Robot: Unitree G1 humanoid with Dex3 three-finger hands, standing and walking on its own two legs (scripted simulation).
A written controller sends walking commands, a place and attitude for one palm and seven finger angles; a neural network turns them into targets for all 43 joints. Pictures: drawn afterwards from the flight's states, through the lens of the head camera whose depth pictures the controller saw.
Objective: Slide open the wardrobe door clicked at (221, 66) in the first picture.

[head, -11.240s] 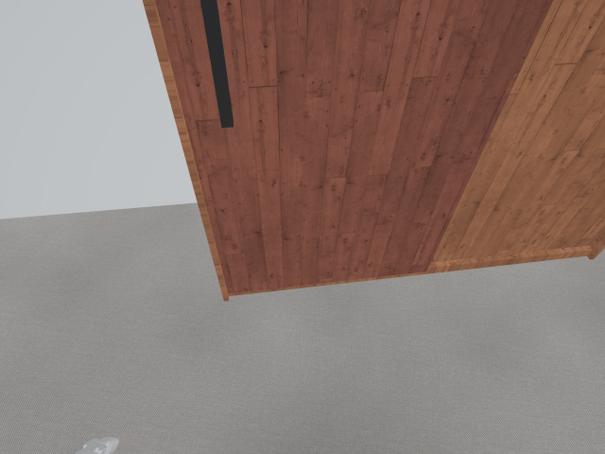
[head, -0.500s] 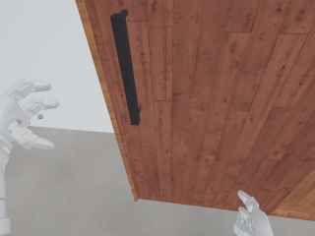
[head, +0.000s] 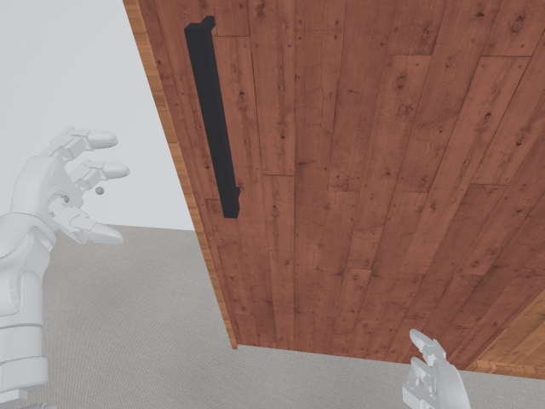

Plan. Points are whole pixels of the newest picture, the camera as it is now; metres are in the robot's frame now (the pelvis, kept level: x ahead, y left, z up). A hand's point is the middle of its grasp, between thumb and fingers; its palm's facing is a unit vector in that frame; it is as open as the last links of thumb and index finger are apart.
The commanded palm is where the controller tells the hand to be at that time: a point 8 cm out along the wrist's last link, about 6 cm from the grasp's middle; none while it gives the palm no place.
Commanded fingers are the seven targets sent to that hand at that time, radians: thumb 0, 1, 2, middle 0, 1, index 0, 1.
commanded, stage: move the hooked fingers beside the handle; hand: left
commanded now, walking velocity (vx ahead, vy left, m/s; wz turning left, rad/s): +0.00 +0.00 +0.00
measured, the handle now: (222, 132) +0.47 +0.13 +0.20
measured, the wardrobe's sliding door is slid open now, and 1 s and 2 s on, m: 0.00 0.00 0.00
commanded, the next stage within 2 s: none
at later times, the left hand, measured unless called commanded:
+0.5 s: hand (144, 169) +0.36 +0.21 +0.21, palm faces +0.02 -1.00 -0.05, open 14.0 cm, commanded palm +0.33 +0.26 +0.21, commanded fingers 0.00 -0.50 0.30 -0.30 -1.20 -0.30 -1.20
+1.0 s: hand (167, 157) +0.40 +0.19 +0.20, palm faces +0.01 -1.00 -0.02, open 14.0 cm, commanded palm +0.37 +0.24 +0.20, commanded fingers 0.00 -0.50 0.30 -0.30 -1.20 -0.30 -1.20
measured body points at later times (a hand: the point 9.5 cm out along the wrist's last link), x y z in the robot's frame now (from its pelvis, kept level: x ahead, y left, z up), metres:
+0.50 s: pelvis +0.01 +0.00 +0.00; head -0.01 -0.03 +0.45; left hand +0.36 +0.27 +0.21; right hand +0.18 -0.24 -0.08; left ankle -0.01 +0.11 -0.74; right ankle +0.01 -0.10 -0.74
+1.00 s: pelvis +0.00 +0.00 +0.00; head -0.01 -0.02 +0.45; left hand +0.39 +0.25 +0.20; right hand +0.16 -0.25 -0.09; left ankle -0.01 +0.11 -0.74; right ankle +0.01 -0.10 -0.74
